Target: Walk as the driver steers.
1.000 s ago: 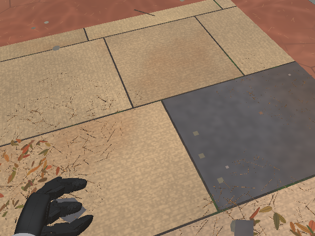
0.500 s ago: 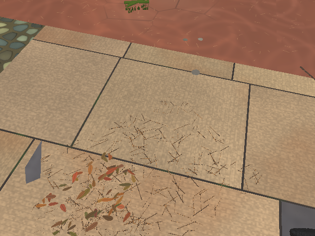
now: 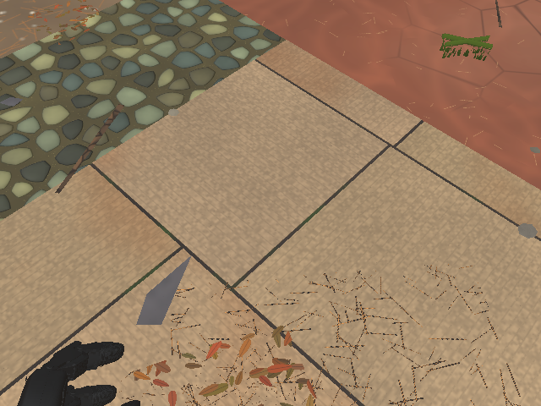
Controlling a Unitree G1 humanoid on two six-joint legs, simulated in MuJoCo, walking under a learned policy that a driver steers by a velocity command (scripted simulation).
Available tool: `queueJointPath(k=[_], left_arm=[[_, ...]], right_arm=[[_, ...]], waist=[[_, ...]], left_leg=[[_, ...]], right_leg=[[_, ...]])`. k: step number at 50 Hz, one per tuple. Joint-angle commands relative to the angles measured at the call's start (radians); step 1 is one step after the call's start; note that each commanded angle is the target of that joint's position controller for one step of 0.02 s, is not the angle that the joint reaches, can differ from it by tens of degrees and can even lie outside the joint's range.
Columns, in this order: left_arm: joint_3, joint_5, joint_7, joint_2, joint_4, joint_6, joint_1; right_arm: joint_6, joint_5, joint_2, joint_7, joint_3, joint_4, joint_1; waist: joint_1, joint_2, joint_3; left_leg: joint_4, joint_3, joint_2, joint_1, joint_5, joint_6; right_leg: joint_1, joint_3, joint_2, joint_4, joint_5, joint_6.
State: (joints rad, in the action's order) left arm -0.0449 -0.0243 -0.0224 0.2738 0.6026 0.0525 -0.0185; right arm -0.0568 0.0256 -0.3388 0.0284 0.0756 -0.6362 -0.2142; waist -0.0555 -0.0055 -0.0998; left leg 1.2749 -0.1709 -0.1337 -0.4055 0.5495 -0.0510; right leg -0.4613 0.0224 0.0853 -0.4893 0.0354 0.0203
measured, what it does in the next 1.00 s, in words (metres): steps on the spot, turning left: left foot, then right foot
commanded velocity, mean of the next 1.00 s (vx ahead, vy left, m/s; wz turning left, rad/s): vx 0.03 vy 0.00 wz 0.53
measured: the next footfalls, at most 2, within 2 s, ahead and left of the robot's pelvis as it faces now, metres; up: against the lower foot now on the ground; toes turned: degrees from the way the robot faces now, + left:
left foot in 0.30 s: +0.07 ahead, +0.11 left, +0.00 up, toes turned +6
right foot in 0.62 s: +0.07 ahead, -0.12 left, +0.00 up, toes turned +15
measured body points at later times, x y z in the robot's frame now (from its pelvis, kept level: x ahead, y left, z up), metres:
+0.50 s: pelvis +0.03 +0.01 +0.02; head +0.05 +0.04 +0.47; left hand +0.11 +0.30 -0.10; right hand +0.22 -0.22 -0.07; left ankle +0.03 +0.11 -0.72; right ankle +0.07 -0.14 -0.69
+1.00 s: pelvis +0.01 +0.03 +0.01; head +0.04 +0.07 +0.46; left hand +0.01 +0.35 -0.11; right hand +0.29 -0.15 -0.07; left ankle -0.02 +0.13 -0.72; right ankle +0.04 -0.13 -0.71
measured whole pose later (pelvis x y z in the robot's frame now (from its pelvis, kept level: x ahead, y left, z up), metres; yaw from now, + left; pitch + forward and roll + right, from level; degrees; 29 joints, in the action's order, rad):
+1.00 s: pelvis +0.01 +0.03 +0.01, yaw +30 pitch +1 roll -2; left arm -0.08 0.02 -0.01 0.31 0.74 -0.02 -0.10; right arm -0.08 0.03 -0.32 -0.02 0.10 -0.60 -0.18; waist -0.01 0.02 -0.08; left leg 0.62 0.06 0.04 -0.36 0.25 0.02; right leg -0.20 -0.23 -0.15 -0.59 0.36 -0.06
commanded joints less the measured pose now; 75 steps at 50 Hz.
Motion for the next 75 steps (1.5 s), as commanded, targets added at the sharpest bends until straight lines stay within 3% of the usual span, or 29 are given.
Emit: queueJointPath(k=[1, 4, 9, 14, 15, 16, 17, 18, 23, 27, 30, 32, 33, 34, 35, 37, 43, 48, 49, 50, 51, 52, 54, 55, 58, 66, 70, 73, 75], left_arm=[[-0.023, 0.0, -0.017, 0.103, -0.081, -0.024, 0.009], [-0.036, -0.009, -0.003, 0.123, -0.026, -0.026, -0.047], [-0.049, 0.02, 0.015, 0.166, 0.006, -0.036, -0.045], [-0.039, 0.048, 0.019, 0.164, 0.063, -0.056, -0.102], [-0.027, 0.043, 0.024, 0.133, 0.083, -0.053, -0.145], [-0.009, 0.014, 0.031, 0.064, 0.057, -0.041, -0.155], [-0.023, 0.009, 0.025, 0.116, 0.045, -0.037, -0.069], [-0.034, 0.017, 0.023, 0.137, 0.049, -0.042, -0.07], [-0.025, 0.017, 0.017, 0.09, 0.111, -0.063, -0.169], [-0.022, 0.036, 0.006, 0.105, 0.077, -0.059, -0.094], [-0.027, 0.034, 0.001, 0.113, 0.098, -0.052, -0.153], [-0.049, 0.014, -0.002, 0.186, 0.117, -0.051, -0.243], [-0.072, 0.003, -0.004, 0.25, 0.131, -0.063, -0.228], [-0.064, -0.008, -0.008, 0.209, 0.104, -0.066, -0.203], [-0.047, -0.013, -0.017, 0.164, 0.081, -0.065, -0.158], [-0.041, 0.01, -0.026, 0.135, 0.057, -0.061, -0.039], [-0.063, 0.012, -0.028, 0.185, 0.071, -0.075, -0.057], [-0.082, 0.054, 0.007, 0.209, 0.084, -0.065, -0.049], [-0.077, 0.056, 0.016, 0.176, 0.103, -0.061, -0.085], [-0.067, 0.032, 0.023, 0.14, 0.096, -0.056, -0.106], [-0.039, -0.006, 0.014, 0.072, 0.001, -0.049, -0.022], [-0.054, 0.004, 0.006, 0.127, 0.004, -0.048, 0.042], [-0.062, 0.023, -0.007, 0.14, 0.018, -0.041, 0.027], [-0.07, 0.012, -0.017, 0.159, 0.026, -0.041, 0.014], [-0.069, 0.01, -0.008, 0.138, 0.05, -0.043, -0.039], [-0.061, 0.023, -0.002, 0.119, 0.04, -0.037, 0.005], [-0.061, 0.026, 0.01, 0.13, 0.051, -0.021, -0.018], [-0.052, 0.023, 0.027, 0.127, 0.06, -0.015, -0.061], [-0.029, 0.009, 0.044, 0.072, 0.067, -0.006, -0.092]], right_arm=[[-0.027, -0.006, -0.154, 0.007, 0.039, 0.078, -0.051], [-0.006, -0.013, -0.041, 0.01, 0.001, 0.076, -0.056], [0.001, -0.026, -0.058, -0.002, -0.012, 0.063, -0.007], [0.002, -0.031, -0.065, -0.029, -0.009, 0.008, -0.063], [0.001, -0.04, -0.081, -0.028, -0.009, 0.014, -0.062], [-0.001, -0.062, -0.169, -0.023, 0.007, 0.021, -0.043], [0.012, -0.076, -0.15, -0.025, 0.003, 0.038, 0.016], [0.032, -0.085, -0.116, -0.021, -0.011, 0.043, 0.083], [0.068, -0.049, -0.031, -0.028, -0.038, 0.003, 0.131], [0.04, -0.018, -0.14, -0.025, 0.004, -0.02, 0.054], [0.027, 0.003, -0.147, -0.008, 0.018, -0.006, 0.089], [0.028, 0.004, -0.097, 0.004, 0.012, 0.027, 0.12], [0.031, 0.017, -0.064, 0.002, 0.012, 0.045, 0.121], [0.031, 0.009, -0.087, 0.0, 0.023, 0.029, 0.097], [0.03, 0.0, -0.132, -0.006, 0.047, 0.02, 0.08], [0.004, 0.005, -0.099, -0.008, 0.05, -0.002, 0.036], [-0.004, 0.002, -0.031, -0.045, 0.023, 0.083, 0.115], [-0.022, 0.004, -0.081, -0.058, 0.055, 0.093, 0.015], [-0.022, 0.001, -0.109, -0.045, 0.074, 0.072, -0.056], [-0.017, 0.0, -0.224, -0.023, 0.114, 0.063, -0.146], [0.005, -0.031, -0.339, -0.019, 0.126, 0.097, -0.138], [0.041, -0.048, -0.261, -0.034, 0.105, 0.103, -0.128], [0.067, -0.018, -0.203, -0.024, 0.083, 0.097, -0.043], [0.06, -0.001, -0.173, -0.014, 0.072, 0.108, 0.018], [0.043, -0.017, -0.151, 0.011, 0.057, 0.138, 0.062], [0.025, -0.011, -0.17, 0.021, 0.065, 0.146, 0.045], [0.015, -0.02, -0.154, 0.013, 0.055, 0.155, 0.059], [0.013, -0.031, -0.107, 0.001, 0.024, 0.15, 0.074], [0.019, -0.034, -0.019, -0.006, -0.016, 0.127, 0.085]], waist=[[0.023, 0.049, 0.18], [0.033, 0.095, 0.184], [0.049, 0.119, 0.218], [0.024, 0.136, 0.19], [0.024, 0.089, 0.185], [0.064, -0.154, 0.192], [0.013, -0.176, 0.133], [0.044, -0.149, 0.105], [0.079, -0.121, 0.145], [0.03, -0.138, 0.14], [0.069, -0.142, 0.168], [0.093, -0.023, 0.235], [0.072, 0.214, 0.191], [0.099, 0.283, 0.186], [0.083, 0.198, 0.179], [0.028, 0.116, 0.118], [0.092, 0.159, 0.127], [0.036, 0.144, 0.158], [0.008, 0.081, 0.179], [-0.02, -0.139, 0.184], [0.009, -0.362, 0.242], [-0.042, -0.175, 0.305], [0.02, -0.078, 0.206], [0.046, -0.069, 0.176], [0.077, -0.101, 0.203], [0.045, -0.146, 0.172], [0.026, -0.168, 0.214], [0.023, -0.159, 0.245], [0.067, -0.108, 0.232]], left_leg=[[0.055, 0.062, 0.129, -0.153, -0.107, -0.042], [-0.13, 0.115, 0.124, -0.071, -0.07, -0.019], [-0.381, 0.123, 0.151, 0.043, -0.136, 0.02], [-0.774, 0.181, 0.113, 0.286, -0.284, 0.106], [-0.856, 0.097, 0.172, 0.36, -0.314, 0.149], [-0.94, -0.185, 0.387, 0.339, -0.239, 0.251], [-1.029, -0.273, 0.459, 0.147, -0.208, 0.328], [-1.031, -0.218, 0.421, 0.1, -0.219, 0.313], [-0.907, -0.037, 0.31, 0.176, -0.684, 0.25], [-0.843, -0.171, 0.329, 0.296, -0.826, 0.292], [-0.82, -0.259, 0.313, 0.302, -0.835, 0.278], [-0.709, -0.184, 0.228, 0.112, -0.639, 0.189], [-0.59, -0.001, 0.101, -0.094, -0.382, 0.112], [-0.397, 0.085, 0.047, -0.196, 0.015, 0.058], [-0.195, 0.075, 0.099, -0.224, 0.061, 0.026], [-0.139, 0.084, 0.15, -0.243, -0.052, -0.014], [-0.406, 0.201, 0.211, -0.126, -0.196, -0.033], [-0.67, 0.284, 0.166, 0.085, -0.293, 0.056], [-0.762, 0.259, 0.137, 0.217, -0.38, 0.097], [-0.859, 0.02, 0.244, 0.42, -0.74, 0.183], [-0.912, -0.461, 0.485, 0.495, -0.843, 0.414], [-0.939, -0.445, 0.507, 0.476, -0.748, 0.445], [-0.957, -0.29, 0.405, 0.372, -0.542, 0.335], [-0.955, -0.249, 0.37, 0.321, -0.503, 0.292], [-0.951, -0.195, 0.297, 0.229, -0.53, 0.268], [-0.914, -0.344, 0.243, 0.23, -0.377, 0.25], [-0.846, -0.376, 0.248, 0.253, -0.529, 0.251], [-0.793, -0.352, 0.265, 0.244, -0.708, 0.256], [-0.793, -0.297, 0.22, 0.177, -0.616, 0.2]], right_leg=[[0.256, 0.331, -0.312, 0.203, 0.065, 0.166], [0.223, 0.203, -0.268, 0.229, -0.061, 0.197], [0.224, 0.184, -0.326, 0.26, 0.069, 0.234], [0.111, 0.123, -0.293, 0.224, 0.29, 0.145], [0.041, 0.084, -0.259, 0.169, 0.339, 0.075], [-0.047, -0.074, -0.132, -0.02, 0.396, -0.023], [-0.005, -0.029, -0.104, -0.159, 0.44, -0.049], [0.024, 0.01, -0.117, -0.255, 0.418, -0.055], [0.09, 0.008, -0.134, -0.304, 0.361, -0.106], [0.067, -0.013, -0.077, -0.134, 0.374, -0.104], [0.151, 0.003, -0.052, 0.027, 0.243, -0.07], [0.4, 0.072, -0.185, 0.066, -0.076, -0.003], [0.459, 0.183, -0.315, 0.101, -0.211, 0.098], [0.486, 0.306, -0.47, 0.161, -0.339, 0.219], [0.461, 0.292, -0.51, 0.17, -0.371, 0.252], [0.408, 0.13, -0.42, 0.164, -0.271, 0.185], [0.403, -0.078, -0.382, 0.175, -0.211, 0.165], [0.365, -0.156, -0.416, 0.032, -0.169, 0.091], [0.299, -0.204, -0.37, -0.104, -0.114, 0.038], [0.064, -0.259, -0.267, -0.38, 0.154, -0.05], [-0.241, -0.147, -0.093, -0.641, 0.665, -0.112], [-0.264, 0.039, -0.101, -0.773, 0.658, -0.097], [-0.268, 0.082, -0.135, -0.727, 0.467, -0.051], [-0.253, 0.087, -0.145, -0.666, 0.389, -0.051], [-0.145, 0.075, -0.091, -0.626, 0.266, -0.076], [-0.12, 0.133, -0.02, -0.321, 0.254, -0.109], [-0.033, 0.125, -0.032, -0.242, 0.272, -0.096], [0.092, 0.076, -0.074, -0.174, 0.27, -0.072], [0.283, 0.075, -0.109, 0.084, 0.046, -0.039]])
Velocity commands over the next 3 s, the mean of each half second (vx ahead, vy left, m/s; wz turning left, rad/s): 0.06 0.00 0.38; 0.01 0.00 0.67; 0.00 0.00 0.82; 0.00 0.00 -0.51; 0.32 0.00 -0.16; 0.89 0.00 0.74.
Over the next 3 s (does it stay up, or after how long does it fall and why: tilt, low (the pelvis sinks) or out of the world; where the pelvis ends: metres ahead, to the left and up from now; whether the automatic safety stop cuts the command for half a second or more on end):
stays up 0.42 0.38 0.02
